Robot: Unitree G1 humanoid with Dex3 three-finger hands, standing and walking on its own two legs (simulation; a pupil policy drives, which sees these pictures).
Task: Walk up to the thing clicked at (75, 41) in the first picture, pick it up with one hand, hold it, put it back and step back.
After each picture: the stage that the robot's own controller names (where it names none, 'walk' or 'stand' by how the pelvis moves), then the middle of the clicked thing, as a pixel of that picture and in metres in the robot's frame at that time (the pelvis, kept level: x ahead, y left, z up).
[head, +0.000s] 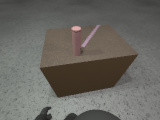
stand; (76, 42) +0.59 +0.16 +0.11
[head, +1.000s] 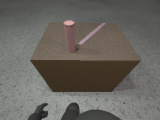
sink last; (70, 38) +0.56 +0.22 +0.13
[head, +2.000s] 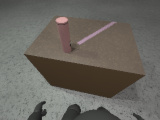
rise first; (64, 37) +0.53 +0.24 +0.14
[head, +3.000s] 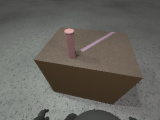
stand; (70, 45) +0.55 +0.21 +0.11
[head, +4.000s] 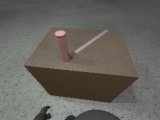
stand; (63, 48) +0.50 +0.24 +0.11
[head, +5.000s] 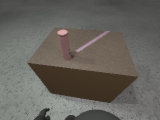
stand; (65, 46) +0.53 +0.24 +0.10
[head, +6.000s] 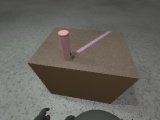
stand; (65, 47) +0.52 +0.23 +0.10
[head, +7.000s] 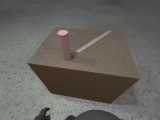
rise first; (65, 47) +0.52 +0.23 +0.10
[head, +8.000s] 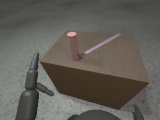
rise first; (73, 47) +0.54 +0.21 +0.11
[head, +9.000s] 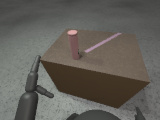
go down; (74, 46) +0.54 +0.21 +0.11
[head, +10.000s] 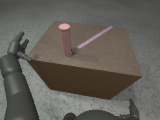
go down; (66, 42) +0.54 +0.20 +0.12
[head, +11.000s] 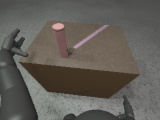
go down; (61, 43) +0.52 +0.21 +0.13
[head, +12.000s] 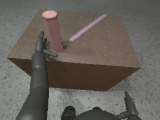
close in; (55, 34) +0.52 +0.22 +0.15
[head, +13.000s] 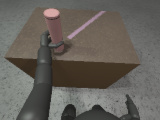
lift; (56, 34) +0.52 +0.20 +0.16
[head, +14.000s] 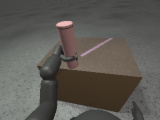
lift; (69, 48) +0.33 +0.14 +0.29
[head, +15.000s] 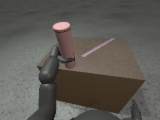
hold; (66, 49) +0.32 +0.15 +0.29
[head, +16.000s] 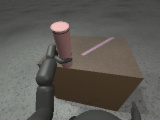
hold; (64, 49) +0.31 +0.16 +0.29
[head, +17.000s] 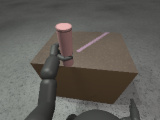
crouch; (66, 48) +0.37 +0.15 +0.25
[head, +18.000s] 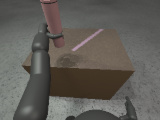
lower; (55, 26) +0.48 +0.19 +0.31
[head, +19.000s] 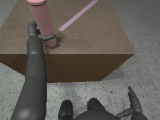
lower; (45, 26) +0.54 +0.21 +0.18
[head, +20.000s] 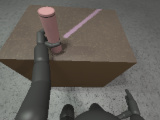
lower; (52, 34) +0.51 +0.20 +0.16
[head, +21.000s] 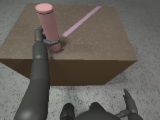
lower; (51, 31) +0.52 +0.20 +0.17
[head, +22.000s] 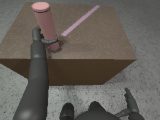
lower; (48, 31) +0.53 +0.21 +0.17
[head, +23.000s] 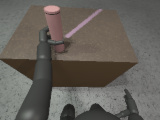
open; (56, 32) +0.53 +0.18 +0.16
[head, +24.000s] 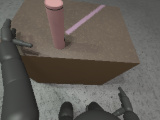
sink last; (57, 29) +0.52 +0.18 +0.17
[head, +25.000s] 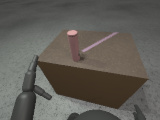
sink last; (74, 47) +0.51 +0.20 +0.14
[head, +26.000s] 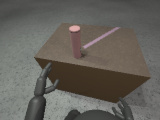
stand; (76, 44) +0.52 +0.18 +0.13
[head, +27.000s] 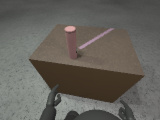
stand; (71, 44) +0.52 +0.18 +0.14
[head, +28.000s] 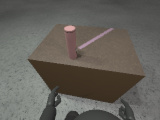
stand; (71, 44) +0.51 +0.18 +0.14
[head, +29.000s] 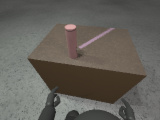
stand; (72, 43) +0.51 +0.18 +0.16
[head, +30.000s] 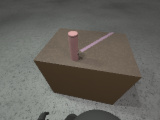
stand; (73, 47) +0.53 +0.18 +0.11
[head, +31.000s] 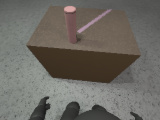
walk; (71, 27) +0.61 +0.19 +0.13
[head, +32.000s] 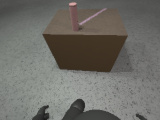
walk; (74, 18) +0.89 +0.26 +0.12
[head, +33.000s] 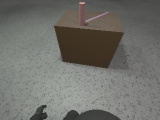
stand; (81, 15) +1.13 +0.21 +0.12
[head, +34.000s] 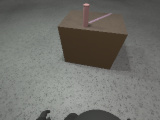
stand; (85, 16) +1.12 +0.16 +0.10
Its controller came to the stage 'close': yes
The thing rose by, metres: 0.20
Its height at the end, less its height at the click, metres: +0.00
